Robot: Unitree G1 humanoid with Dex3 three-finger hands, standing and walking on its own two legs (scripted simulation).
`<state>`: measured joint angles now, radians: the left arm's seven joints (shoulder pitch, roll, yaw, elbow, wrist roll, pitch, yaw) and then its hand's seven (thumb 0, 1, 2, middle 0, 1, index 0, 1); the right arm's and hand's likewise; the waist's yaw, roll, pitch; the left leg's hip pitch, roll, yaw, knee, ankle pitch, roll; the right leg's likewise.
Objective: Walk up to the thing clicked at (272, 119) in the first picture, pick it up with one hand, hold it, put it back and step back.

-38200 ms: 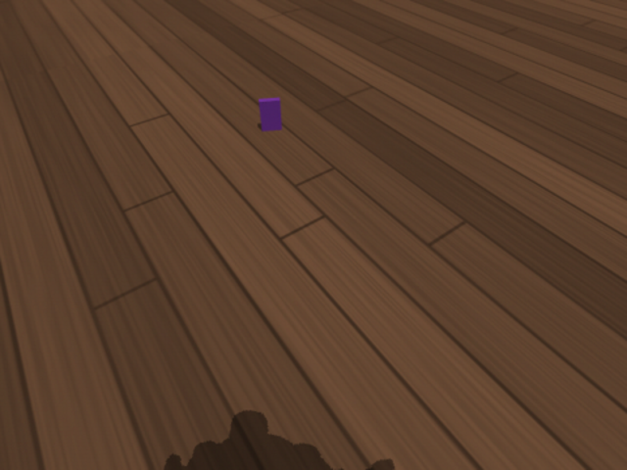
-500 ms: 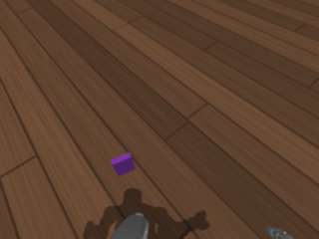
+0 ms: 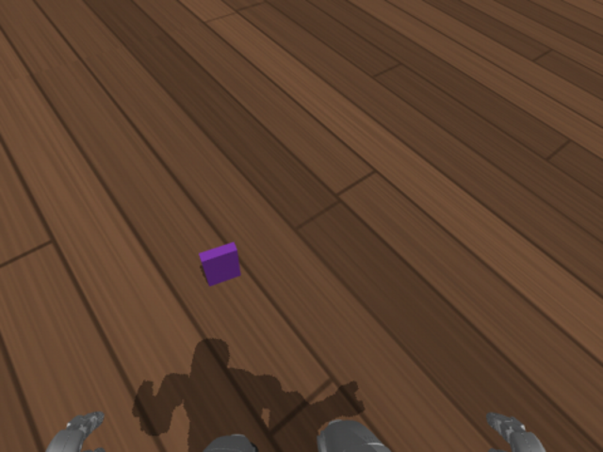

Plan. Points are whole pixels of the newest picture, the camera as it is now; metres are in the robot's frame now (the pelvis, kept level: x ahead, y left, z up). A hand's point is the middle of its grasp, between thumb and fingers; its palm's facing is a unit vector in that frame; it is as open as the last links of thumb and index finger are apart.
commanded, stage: step back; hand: left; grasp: from the side
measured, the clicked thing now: (221, 265) +0.69 +0.25 -0.67
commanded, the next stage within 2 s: none
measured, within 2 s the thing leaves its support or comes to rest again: neither
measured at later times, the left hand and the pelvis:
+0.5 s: hand out of the picture -0.02 +0.24 -0.13, palm faces +0.05 -0.90 -0.44, open 7.4 cm; pelvis -0.16 -0.03 -0.01, yaw +4 degrees
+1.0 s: hand out of the picture -0.29 +0.22 -0.16, palm faces +0.01 -0.91 -0.41, open 7.4 cm; pelvis -0.34 -0.05 -0.02, yaw +1 degrees
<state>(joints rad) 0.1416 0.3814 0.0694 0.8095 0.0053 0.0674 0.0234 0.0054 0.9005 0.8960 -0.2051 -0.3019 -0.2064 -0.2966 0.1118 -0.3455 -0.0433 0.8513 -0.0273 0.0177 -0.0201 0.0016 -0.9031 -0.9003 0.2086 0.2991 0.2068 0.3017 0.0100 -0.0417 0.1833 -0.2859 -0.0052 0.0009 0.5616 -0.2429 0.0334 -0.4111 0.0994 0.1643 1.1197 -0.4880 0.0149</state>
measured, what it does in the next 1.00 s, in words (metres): walks backwards: right foot, then left foot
